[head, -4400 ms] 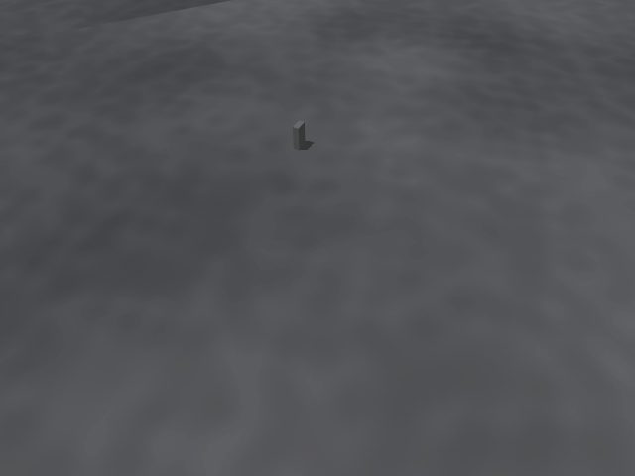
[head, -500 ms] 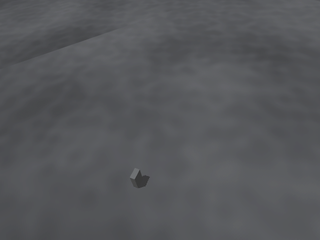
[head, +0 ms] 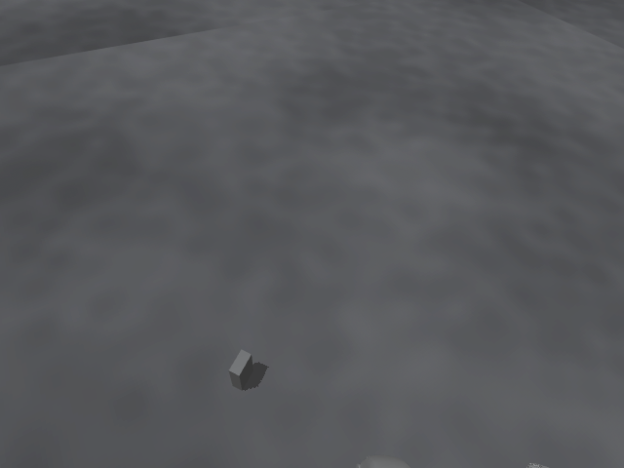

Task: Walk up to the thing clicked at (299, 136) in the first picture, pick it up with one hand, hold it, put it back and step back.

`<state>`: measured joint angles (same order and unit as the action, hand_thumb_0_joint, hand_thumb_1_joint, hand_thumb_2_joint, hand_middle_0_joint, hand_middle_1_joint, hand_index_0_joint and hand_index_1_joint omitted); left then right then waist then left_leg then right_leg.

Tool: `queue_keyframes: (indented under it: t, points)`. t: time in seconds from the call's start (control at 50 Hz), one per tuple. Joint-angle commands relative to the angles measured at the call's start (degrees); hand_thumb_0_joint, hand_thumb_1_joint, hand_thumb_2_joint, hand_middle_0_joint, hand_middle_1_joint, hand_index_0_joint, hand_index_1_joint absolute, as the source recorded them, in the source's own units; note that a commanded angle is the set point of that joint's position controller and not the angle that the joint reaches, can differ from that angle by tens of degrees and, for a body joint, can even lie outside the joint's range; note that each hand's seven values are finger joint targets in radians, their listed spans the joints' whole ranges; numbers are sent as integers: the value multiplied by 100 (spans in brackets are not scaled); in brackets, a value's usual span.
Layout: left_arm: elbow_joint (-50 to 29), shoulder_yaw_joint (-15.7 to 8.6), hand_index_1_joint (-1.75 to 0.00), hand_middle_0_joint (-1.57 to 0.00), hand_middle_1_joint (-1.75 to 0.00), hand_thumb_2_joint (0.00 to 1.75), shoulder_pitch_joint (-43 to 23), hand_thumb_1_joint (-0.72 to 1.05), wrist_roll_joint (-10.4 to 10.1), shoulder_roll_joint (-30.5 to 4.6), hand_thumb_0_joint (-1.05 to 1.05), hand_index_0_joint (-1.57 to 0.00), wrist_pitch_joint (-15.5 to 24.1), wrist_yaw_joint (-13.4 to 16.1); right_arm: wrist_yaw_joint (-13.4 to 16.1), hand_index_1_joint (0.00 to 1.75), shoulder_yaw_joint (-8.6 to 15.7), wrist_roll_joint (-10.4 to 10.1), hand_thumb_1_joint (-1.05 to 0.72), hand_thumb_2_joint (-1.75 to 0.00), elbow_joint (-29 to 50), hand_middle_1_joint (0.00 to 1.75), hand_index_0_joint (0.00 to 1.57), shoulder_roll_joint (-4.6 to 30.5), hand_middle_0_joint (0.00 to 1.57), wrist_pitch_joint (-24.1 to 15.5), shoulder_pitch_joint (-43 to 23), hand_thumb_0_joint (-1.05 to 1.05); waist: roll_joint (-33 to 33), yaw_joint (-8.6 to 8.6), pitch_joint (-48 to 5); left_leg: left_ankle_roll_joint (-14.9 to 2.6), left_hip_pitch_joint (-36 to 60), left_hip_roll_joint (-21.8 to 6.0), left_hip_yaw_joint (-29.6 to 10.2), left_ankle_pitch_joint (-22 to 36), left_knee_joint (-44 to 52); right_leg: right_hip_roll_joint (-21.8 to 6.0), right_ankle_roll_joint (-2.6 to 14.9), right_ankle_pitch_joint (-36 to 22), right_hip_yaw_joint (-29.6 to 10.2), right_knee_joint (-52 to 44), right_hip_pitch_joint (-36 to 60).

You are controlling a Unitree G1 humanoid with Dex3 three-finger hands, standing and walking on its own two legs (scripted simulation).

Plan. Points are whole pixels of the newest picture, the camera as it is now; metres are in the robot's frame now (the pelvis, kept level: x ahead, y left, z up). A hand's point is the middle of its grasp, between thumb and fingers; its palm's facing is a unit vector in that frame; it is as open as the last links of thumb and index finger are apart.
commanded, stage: walk up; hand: left
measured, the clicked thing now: (241, 370) +0.48 +0.18 -0.70
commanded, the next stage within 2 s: none
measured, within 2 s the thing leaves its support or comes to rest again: neither
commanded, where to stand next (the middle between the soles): +0.15 -0.02 m, yaw -1 degrees
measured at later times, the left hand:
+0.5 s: hand out of the picture +0.11 +0.23 -0.14, palm faces -0.05 -0.93 -0.35, open 7.4 cm
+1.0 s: hand out of the picture +0.11 +0.24 -0.15, palm faces -0.02 -0.95 -0.32, open 7.4 cm
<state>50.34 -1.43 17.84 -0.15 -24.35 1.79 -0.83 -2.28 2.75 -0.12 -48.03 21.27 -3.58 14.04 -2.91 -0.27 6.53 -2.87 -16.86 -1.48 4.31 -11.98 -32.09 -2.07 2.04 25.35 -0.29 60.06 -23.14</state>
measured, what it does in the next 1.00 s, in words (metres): steps on the spot: right foot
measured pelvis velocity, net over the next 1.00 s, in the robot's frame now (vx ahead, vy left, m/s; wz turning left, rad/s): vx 0.05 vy -0.01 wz -0.02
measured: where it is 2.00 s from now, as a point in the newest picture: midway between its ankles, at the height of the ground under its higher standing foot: outside the picture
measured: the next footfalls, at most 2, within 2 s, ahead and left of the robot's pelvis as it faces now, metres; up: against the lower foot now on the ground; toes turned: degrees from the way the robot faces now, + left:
right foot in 0.24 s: +0.10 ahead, -0.14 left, +0.00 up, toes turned -2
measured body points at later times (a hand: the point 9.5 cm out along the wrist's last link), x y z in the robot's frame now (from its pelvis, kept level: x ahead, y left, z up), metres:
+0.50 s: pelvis +0.01 -0.02 +0.00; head +0.02 -0.03 +0.45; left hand +0.11 +0.28 -0.12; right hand +0.08 -0.31 -0.14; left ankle +0.06 +0.09 -0.73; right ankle +0.07 -0.14 -0.73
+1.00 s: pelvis +0.05 -0.01 +0.02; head +0.06 -0.01 +0.46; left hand +0.11 +0.29 -0.12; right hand +0.12 -0.32 -0.12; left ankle +0.06 +0.09 -0.73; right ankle +0.07 -0.14 -0.73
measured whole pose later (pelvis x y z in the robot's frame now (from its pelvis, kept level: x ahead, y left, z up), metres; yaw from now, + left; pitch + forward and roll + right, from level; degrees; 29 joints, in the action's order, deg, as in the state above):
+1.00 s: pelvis +0.05 -0.01 +0.02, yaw -1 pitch -2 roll +0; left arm 67.0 0.0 6.1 -0.2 -20.0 0.3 -0.8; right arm -0.9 0.3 0.2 -66.6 20.0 -1.1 5.0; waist -0.2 -0.6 3.0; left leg -1.0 -8.2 -0.7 4.4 -9.9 -20.3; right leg -1.5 -0.9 8.4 2.1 19.0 -8.4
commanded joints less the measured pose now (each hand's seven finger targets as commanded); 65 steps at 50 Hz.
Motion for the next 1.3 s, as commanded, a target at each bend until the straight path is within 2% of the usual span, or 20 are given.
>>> queue_keyframes:
  t: [0.0, 0.08, 0.14, 0.16, 0.2, 0.22, 0.24, 0.26, 0.28, 0.3, 0.34, 0.38, 0.44, 0.46, 0.5, 0.56, 0.68, 0.86, 0.96, 1.28]
  points:
    - [-71, -285, -30, -20, -30, 90, 634, 90, -20, -877, 0, -20, 28, 88, 223, 30, 349, 9, -90, -90, 325, 30, 20, 1453, 20, -82, 121, 0, 1181, -44, -565, -821, 568, -1199, -1032, 2048, 1172, -142, -125, -496, -102, -416, -234]
    - [-48, -274, -30, -20, -30, 90, 183, 90, 0, -761, 0, -20, 5, 144, 262, 30, 300, 58, -90, -90, 303, 30, 20, 1464, 20, -4, -45, 0, 1227, 4, -599, -891, 226, -1277, -814, 2806, 836, -212, -198, -870, 74, -1435, 255]
    - [57, -277, -30, -20, -30, 90, 76, 90, -14, -758, 0, -20, -3, 182, 268, 30, 273, 23, -90, -90, 286, 30, 20, 1461, 20, 95, -175, 0, 1207, 17, -762, -887, 207, -1289, -876, 2962, 453, -19, -169, -906, 228, -1745, 613]
    - [102, -286, -30, -20, -30, 90, 24, 90, -3, -777, 0, -20, -10, 183, 273, 30, 272, 9, -90, -90, 281, 30, 20, 1462, 20, 128, -232, 0, 1080, 6, -820, -837, 88, -1251, -907, 2664, 354, 27, -138, -1000, 247, -1976, 815]
    - [239, -303, -30, -20, -30, 90, 113, 90, 47, -836, 0, -20, 10, 184, 254, 30, 206, -57, -90, -90, 268, 30, 20, 1365, 20, 194, -555, 0, 789, -209, -901, -575, -318, -1146, -941, 1091, 150, -2, -1, -1403, 171, -2791, 1441]
    - [230, -309, -30, -20, -30, 90, 30, 90, 79, -925, 0, -20, 53, 199, 250, 30, 118, -82, -90, -90, 219, 30, 20, 1134, 20, 218, -568, 0, 421, -244, -908, -312, -459, -1014, -909, 408, -15, -267, 109, -1577, -291, -3284, 1582]
    - [180, -357, -30, -20, -30, 90, -207, 90, 142, -1206, 0, -20, 120, 210, 243, 30, 41, -92, -90, -90, 163, 30, 20, 885, 20, 227, -351, 0, -482, -57, -909, -27, -662, -583, -676, -308, -536, -1094, 351, -1713, -1533, -3764, 1519]
    - [74, -346, -30, -20, -30, 90, -733, 90, 118, -1366, 0, -20, 144, 186, 250, 30, 9, -82, -90, -90, 30, 30, 20, 854, 20, 260, -268, 0, -719, 102, -687, 187, -335, -35, -368, -1214, -760, -1743, 873, -1710, -2192, -4119, 818]
    - [47, -321, -30, -20, -30, 90, -1189, 90, 100, -1458, 0, -20, 114, 167, 292, 30, 105, -55, -90, -90, -212, 30, 20, 1076, 20, 284, -187, 0, -844, 161, -611, 141, 306, -68, -419, -1640, -841, -1798, 1114, -1723, -2054, -3918, 162]
    - [90, -253, -30, -20, -30, 90, -1191, 90, 83, -1216, 0, -20, 83, 151, 277, 30, 108, -39, -90, -90, -357, 30, 20, 1124, 20, 265, -136, 0, -679, 202, -558, 109, 717, -144, -533, -1404, -434, -1487, 850, -1481, -1665, -3871, -214]
    - [206, -175, -30, -20, -30, 90, -1186, 90, 62, -1021, 0, -20, 87, 149, 214, 30, 113, -76, -90, -90, -505, 30, 20, 1224, 20, 219, -447, 0, -481, 170, -614, 33, 794, -357, -640, -407, 259, -910, 238, -1214, -895, -3829, 118]
    - [356, -160, -30, -20, -30, 90, -1190, 90, 55, -976, 0, -20, 79, 131, 182, 30, 68, -21, -90, -90, -593, 30, 20, 1167, 20, 211, -627, 0, -496, 66, -792, 5, 828, -426, -747, -333, 574, -733, 85, -893, -827, -3897, 381]
    - [442, -152, -30, -20, -30, 90, -1400, 90, 39, -937, 0, -20, 20, 88, 164, 30, 28, 47, -90, -90, -838, 30, 20, 1211, 20, 218, -654, 0, -402, 43, -478, 50, 557, -450, -864, -1172, 945, -764, 32, 673, -989, -4434, 194]
    - [499, -141, -30, -20, -30, 90, -1417, 90, 47, -904, 0, -20, 10, 81, 146, 30, 23, 53, -90, -90, -907, 30, 20, 1229, 20, 221, -750, 0, -226, 27, -331, 71, 444, -463, -894, -1351, 1091, -705, 24, 743, -929, -4471, 220]
    - [626, -149, -30, -20, -30, 90, -1401, 90, 40, -865, 0, -20, 10, 78, 136, 30, 5, 78, -90, -90, -1036, 30, 20, 1192, 20, 202, -794, 0, 37, -9, -284, 84, 180, -527, -998, -1404, 1361, -584, 42, 372, -799, -4330, 554]
    - [765, -139, -30, -20, -30, 90, -1369, 90, 41, -828, 0, -20, 42, 69, 143, 30, -45, 101, -90, -90, -1176, 30, 20, 1143, 20, 142, -914, 0, 235, -66, -473, 101, 192, -569, -1003, -1000, 1504, -541, 47, -418, -698, -4314, 984]
    - [999, -126, -30, -20, -30, 90, -1410, 90, 16, -760, 0, -20, 7, 38, 175, 30, -52, 114, -90, -90, -1371, 30, 20, 1198, 20, 98, -1015, 0, 673, -105, -536, 96, 31, -753, -1164, -1342, 1982, -395, -2, -950, -425, -4143, 1415]
    - [1243, -67, -30, -20, -30, 90, -1520, 90, -3, -747, 0, -20, 9, 65, 234, 30, -39, 62, -90, -90, -1496, 30, 20, 1189, 20, 79, -1105, 0, 500, -5, -949, 111, 883, -723, -854, 592, 1621, -559, -86, -2128, -393, -4311, 1574]
    - [1349, -44, -30, -20, -30, 90, -1491, 90, -5, -739, 0, -20, 10, 83, 247, 30, -20, 28, -90, -90, -1522, 30, 20, 1148, 20, 122, -1194, 0, 358, 6, -960, 123, 1206, -714, -789, 976, 1571, -625, -113, -2393, -408, -4389, 1512]
    - [1367, -73, -30, -20, -30, 90, -1608, 90, 54, -726, 0, -20, 29, 122, 231, 30, -2, 56, -90, -90, -1535, 30, 20, 1043, 20, 185, -1449, 0, 239, 26, -843, 196, 1263, -664, -740, 866, 1811, -635, -196, -2404, -391, -4596, 1602]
